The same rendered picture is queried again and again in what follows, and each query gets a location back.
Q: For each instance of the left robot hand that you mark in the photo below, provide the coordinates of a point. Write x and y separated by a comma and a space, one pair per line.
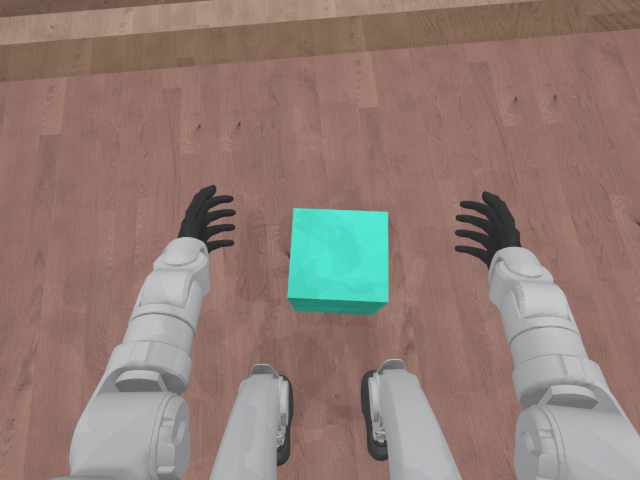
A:
197, 219

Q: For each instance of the robot left forearm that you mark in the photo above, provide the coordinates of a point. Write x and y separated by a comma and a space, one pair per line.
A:
154, 354

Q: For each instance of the robot right forearm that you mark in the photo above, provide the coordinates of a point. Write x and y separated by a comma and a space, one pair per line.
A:
551, 364

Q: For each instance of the robot right upper arm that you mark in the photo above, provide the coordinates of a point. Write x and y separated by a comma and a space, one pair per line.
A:
567, 443

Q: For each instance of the right robot hand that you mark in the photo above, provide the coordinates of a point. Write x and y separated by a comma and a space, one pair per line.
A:
500, 227

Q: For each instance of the right robot foot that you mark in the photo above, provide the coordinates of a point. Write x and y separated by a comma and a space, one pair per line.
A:
377, 449

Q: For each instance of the carton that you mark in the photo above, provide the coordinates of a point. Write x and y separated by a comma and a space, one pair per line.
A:
338, 261

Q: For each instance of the robot left upper arm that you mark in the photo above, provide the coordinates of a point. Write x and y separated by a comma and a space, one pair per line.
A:
132, 436

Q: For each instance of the right robot thigh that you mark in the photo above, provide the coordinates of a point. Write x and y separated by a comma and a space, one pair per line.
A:
417, 449

